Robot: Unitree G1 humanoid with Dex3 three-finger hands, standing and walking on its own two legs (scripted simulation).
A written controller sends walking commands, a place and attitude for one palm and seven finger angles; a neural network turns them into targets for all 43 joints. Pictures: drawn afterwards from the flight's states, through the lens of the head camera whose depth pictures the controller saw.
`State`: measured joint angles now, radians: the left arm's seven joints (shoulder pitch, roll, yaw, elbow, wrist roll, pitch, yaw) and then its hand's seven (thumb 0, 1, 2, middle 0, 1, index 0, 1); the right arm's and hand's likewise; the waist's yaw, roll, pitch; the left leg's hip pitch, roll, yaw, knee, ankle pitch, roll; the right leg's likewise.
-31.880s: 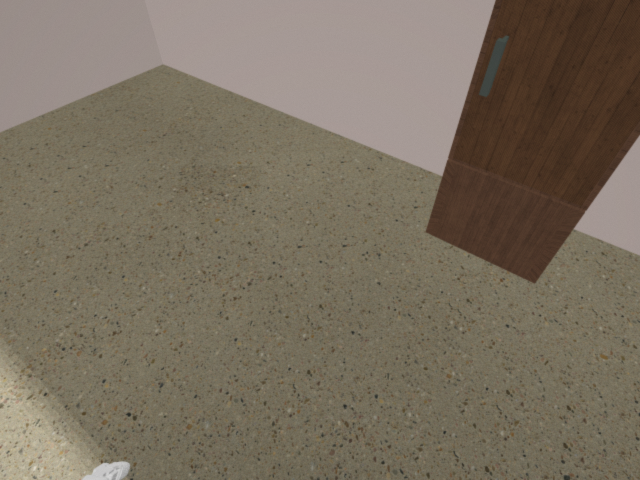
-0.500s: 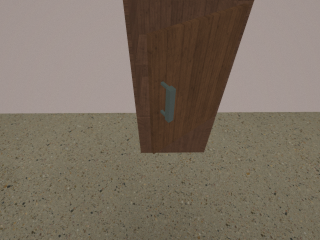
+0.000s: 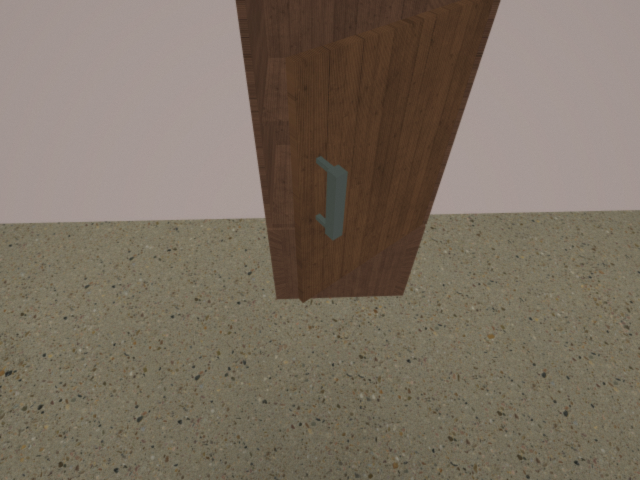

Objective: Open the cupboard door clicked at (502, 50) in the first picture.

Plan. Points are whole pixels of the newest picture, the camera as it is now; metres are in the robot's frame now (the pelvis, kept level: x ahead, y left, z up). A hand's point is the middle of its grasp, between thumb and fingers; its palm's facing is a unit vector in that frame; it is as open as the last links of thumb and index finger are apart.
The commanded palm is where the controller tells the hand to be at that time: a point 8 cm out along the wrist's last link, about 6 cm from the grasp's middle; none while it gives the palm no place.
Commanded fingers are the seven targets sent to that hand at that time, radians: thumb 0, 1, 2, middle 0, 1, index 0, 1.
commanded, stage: walk to a spot facing it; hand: left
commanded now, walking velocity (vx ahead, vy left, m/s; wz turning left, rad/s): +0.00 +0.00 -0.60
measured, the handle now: (328, 198) +0.56 +0.02 +0.00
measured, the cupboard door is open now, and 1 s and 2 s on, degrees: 36 36 36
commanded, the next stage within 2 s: none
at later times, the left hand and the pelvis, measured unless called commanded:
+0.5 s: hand out of the picture +0.09 +0.15 -0.16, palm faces -0.16 -0.95 -0.25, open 7.4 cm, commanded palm none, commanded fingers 0.00 0.90 0.90 -0.20 -0.30 -0.20 -0.30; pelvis +0.00 -0.03 +0.00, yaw -14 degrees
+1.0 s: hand (256, 420) +0.23 +0.12 -0.17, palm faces -0.53 -0.81 -0.26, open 7.4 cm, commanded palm none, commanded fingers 0.00 0.90 0.90 -0.20 -0.30 -0.20 -0.30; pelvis +0.03 -0.02 -0.01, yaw -32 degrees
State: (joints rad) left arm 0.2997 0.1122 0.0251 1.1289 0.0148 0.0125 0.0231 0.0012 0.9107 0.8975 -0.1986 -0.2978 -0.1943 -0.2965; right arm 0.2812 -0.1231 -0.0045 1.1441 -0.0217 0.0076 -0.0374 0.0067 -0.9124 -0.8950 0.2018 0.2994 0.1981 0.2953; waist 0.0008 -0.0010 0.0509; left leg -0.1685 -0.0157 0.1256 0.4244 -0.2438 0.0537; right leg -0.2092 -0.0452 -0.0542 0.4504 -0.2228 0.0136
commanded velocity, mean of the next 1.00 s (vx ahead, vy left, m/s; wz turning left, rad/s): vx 0.00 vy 0.00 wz -0.60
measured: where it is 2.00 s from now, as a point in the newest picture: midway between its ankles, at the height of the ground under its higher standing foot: outside the picture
